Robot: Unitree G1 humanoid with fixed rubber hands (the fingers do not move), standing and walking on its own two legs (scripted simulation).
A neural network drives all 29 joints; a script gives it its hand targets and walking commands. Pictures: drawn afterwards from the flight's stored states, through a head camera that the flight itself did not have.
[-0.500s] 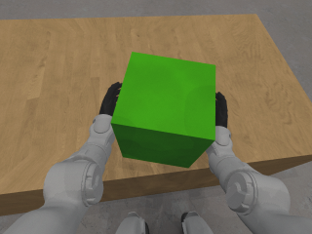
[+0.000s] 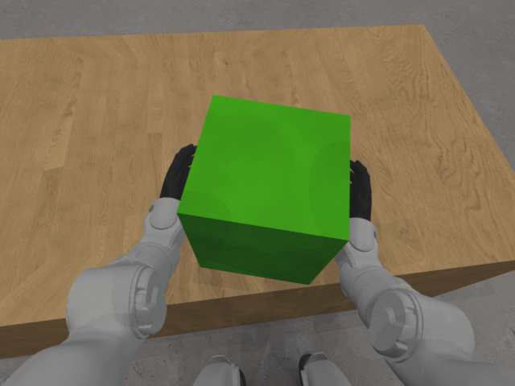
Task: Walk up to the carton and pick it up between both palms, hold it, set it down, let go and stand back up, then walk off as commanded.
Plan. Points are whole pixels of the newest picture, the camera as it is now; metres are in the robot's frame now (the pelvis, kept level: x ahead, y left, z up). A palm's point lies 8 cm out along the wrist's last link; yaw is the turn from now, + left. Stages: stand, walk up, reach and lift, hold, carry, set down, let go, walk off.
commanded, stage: reach and lift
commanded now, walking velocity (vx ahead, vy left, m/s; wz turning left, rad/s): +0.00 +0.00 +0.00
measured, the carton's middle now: (266, 200) +0.42 +0.00 -0.03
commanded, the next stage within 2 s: none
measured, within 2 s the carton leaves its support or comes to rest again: leaves its support in 1.00 s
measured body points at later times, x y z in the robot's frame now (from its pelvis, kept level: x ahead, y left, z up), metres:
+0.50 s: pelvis +0.00 +0.00 +0.00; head +0.13 +0.03 +0.43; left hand +0.44 +0.15 -0.01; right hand +0.40 -0.15 -0.02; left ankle +0.02 +0.06 -0.68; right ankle +0.05 -0.19 -0.68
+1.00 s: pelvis -0.01 -0.01 +0.00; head +0.10 +0.01 +0.44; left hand +0.43 +0.14 +0.00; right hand +0.39 -0.16 -0.01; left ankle +0.02 +0.06 -0.68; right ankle +0.05 -0.19 -0.68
